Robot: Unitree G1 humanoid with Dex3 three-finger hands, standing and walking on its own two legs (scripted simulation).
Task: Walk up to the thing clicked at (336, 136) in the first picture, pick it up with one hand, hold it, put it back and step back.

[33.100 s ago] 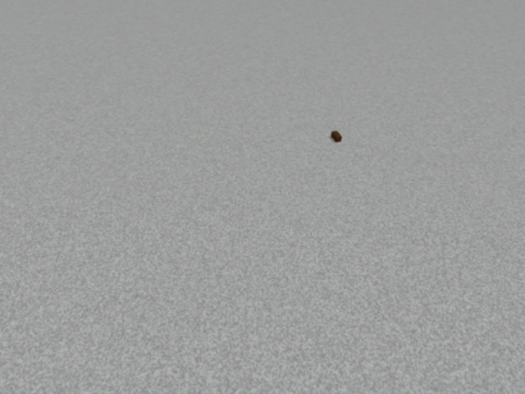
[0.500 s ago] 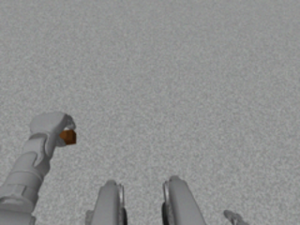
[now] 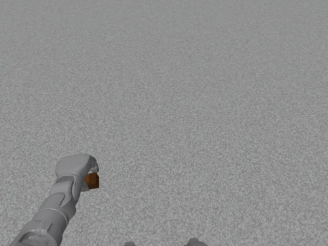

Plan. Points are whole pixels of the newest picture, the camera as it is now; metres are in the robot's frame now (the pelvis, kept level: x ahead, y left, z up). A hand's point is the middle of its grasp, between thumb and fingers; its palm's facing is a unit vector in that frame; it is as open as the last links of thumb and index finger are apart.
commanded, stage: lift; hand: left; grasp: from above
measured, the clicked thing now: (85, 182) +0.36 +0.23 -0.13
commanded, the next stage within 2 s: hold in 0.14 s
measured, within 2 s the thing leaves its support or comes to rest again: neither
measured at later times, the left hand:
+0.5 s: hand (73, 169) +0.35 +0.22 -0.02, palm faces -0.42 -0.08 -0.90, open 6.7 cm
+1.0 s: hand (71, 166) +0.34 +0.22 +0.01, palm faces -0.42 -0.07 -0.90, open 6.7 cm
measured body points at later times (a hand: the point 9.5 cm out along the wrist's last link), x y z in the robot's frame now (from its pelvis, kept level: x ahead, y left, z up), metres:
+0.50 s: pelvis +0.03 +0.00 +0.04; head +0.06 -0.01 +0.49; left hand +0.37 +0.22 +0.03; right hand +0.13 -0.26 -0.09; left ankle +0.04 +0.12 -0.67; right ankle +0.04 -0.13 -0.67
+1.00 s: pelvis +0.04 +0.00 +0.05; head +0.05 -0.02 +0.50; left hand +0.36 +0.22 +0.06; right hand +0.15 -0.26 -0.07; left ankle +0.04 +0.12 -0.67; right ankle +0.04 -0.13 -0.67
